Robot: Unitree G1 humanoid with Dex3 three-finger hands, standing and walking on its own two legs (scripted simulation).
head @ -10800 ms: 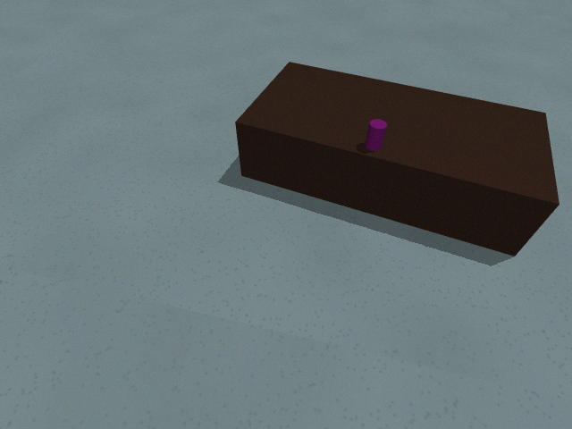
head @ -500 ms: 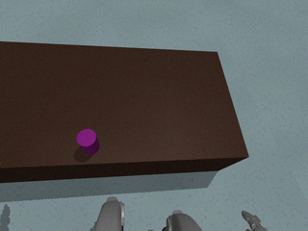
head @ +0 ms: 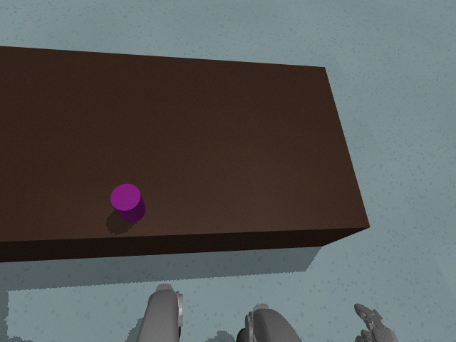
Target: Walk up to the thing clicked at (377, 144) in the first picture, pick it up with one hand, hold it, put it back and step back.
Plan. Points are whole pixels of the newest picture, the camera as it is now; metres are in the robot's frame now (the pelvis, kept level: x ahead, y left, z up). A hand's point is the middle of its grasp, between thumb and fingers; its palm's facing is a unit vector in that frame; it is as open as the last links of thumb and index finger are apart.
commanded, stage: go down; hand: left
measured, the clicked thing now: (129, 204) +0.43 +0.23 -0.30
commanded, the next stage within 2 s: none
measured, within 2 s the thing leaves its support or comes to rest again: neither
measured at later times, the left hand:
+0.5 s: hand out of the picture +0.36 +0.42 +0.00, palm faces +0.27 -0.96 -0.10, open 17.4 cm
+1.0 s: hand out of the picture +0.36 +0.42 +0.00, palm faces +0.27 -0.96 -0.08, open 17.4 cm
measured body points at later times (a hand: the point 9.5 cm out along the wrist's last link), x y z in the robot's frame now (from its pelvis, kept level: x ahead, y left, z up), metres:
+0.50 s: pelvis +0.00 +0.00 -0.01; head +0.15 +0.06 +0.41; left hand +0.34 +0.47 +0.01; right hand +0.10 -0.28 -0.10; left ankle +0.05 +0.11 -0.65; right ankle -0.03 -0.16 -0.65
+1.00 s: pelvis -0.01 +0.00 -0.02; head +0.15 +0.07 +0.40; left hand +0.34 +0.47 +0.00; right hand +0.10 -0.27 -0.11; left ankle +0.05 +0.11 -0.65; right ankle -0.03 -0.16 -0.65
